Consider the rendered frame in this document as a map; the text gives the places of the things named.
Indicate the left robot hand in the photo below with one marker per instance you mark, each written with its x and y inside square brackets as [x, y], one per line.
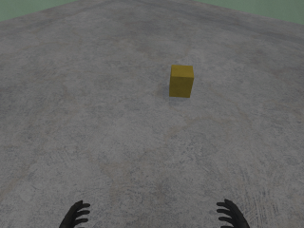
[70, 220]

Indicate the carton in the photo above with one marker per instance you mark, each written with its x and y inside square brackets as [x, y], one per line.
[181, 81]

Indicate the right robot hand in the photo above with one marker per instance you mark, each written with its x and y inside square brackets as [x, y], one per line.
[236, 217]

